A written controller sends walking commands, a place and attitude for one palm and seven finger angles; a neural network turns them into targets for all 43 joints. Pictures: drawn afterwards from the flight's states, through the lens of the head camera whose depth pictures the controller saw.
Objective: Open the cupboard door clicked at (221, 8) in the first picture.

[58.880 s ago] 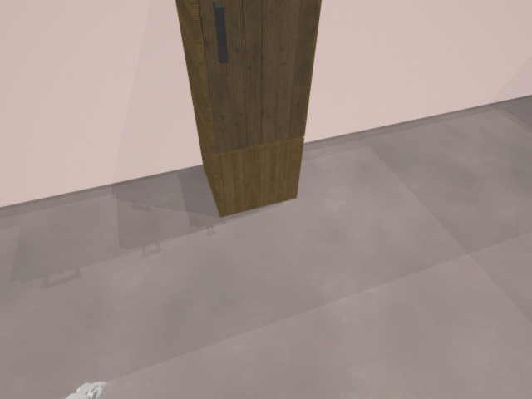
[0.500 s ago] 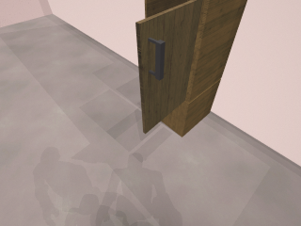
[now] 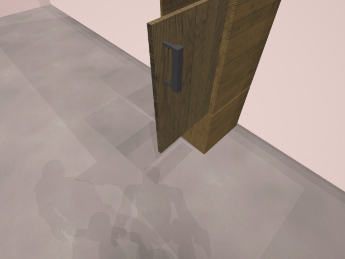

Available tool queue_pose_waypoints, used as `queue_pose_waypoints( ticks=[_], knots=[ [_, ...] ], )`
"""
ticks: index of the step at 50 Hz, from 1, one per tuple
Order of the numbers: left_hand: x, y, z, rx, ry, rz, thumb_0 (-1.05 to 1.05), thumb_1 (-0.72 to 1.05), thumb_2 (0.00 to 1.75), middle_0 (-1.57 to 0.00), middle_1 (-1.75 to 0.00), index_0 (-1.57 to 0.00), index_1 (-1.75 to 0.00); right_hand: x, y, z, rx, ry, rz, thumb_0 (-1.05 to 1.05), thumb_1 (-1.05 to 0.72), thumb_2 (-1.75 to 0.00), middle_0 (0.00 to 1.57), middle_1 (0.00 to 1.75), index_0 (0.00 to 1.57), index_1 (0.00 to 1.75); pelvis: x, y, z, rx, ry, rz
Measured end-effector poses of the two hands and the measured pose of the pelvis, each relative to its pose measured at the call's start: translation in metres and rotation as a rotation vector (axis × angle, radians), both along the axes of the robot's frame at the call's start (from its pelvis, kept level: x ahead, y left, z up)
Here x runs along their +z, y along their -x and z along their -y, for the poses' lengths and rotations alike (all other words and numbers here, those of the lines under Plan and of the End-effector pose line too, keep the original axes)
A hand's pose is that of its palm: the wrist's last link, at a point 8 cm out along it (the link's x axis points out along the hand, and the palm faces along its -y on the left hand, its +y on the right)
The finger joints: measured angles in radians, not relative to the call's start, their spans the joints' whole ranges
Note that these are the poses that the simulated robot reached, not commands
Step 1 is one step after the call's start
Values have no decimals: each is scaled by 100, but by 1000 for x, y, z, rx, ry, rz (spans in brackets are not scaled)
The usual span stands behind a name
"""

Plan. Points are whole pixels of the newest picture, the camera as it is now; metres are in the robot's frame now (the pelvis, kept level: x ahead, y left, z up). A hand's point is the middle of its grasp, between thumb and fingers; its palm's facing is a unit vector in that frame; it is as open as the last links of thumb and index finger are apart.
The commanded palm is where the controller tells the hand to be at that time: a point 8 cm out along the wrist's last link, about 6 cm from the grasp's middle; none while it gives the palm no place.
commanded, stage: look to check the result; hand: left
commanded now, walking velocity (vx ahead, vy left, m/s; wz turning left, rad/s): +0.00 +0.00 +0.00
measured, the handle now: (171, 67) +0.63 +0.03 +0.11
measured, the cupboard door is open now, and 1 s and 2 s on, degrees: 93 93 93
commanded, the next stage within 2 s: stand and wait in 0.34 s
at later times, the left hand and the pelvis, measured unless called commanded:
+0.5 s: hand out of the picture +0.07 +0.20 -0.16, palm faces +0.01 -0.96 -0.28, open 7.4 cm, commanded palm none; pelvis +0.03 -0.01 +0.00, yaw +0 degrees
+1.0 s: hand out of the picture +0.08 +0.20 -0.16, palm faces -0.01 -0.96 -0.29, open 7.4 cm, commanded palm none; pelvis +0.03 -0.02 +0.00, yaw +0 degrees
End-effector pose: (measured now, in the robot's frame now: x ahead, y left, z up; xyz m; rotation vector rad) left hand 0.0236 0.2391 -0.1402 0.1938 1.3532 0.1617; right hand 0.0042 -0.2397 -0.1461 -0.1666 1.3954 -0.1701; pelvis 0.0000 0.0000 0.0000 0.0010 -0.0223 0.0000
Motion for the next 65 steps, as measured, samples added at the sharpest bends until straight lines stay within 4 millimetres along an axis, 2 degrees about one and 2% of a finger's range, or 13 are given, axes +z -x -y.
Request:
queue_pose_waypoints(
  ticks=[16,25,40,65],
  knots=[
    [10,-26,-12,2,-55,15,0,91,90,-20,-30,-20,-30,4,-60,18,42,18,74,0,-90,-90,20,29,20,30,2,-22,7,1,-2,-3],
    [12,-45,-10,-11,-55,47,0,91,90,-20,-30,-20,-30,9,-78,33,52,46,98,0,-90,-90,20,29,20,30,3,-29,12,0,-3,-3],
    [13,-58,-9,-25,-62,61,0,91,90,-20,-30,-20,-30,11,-74,42,40,57,79,0,-90,-90,20,29,20,30,4,-35,17,-4,-2,0],
    [9,-44,-7,-25,-45,32,0,91,90,-20,-30,-20,-30,11,-57,35,27,50,50,0,-90,-90,20,29,20,30,4,-31,14,-9,0,5]
  ],
)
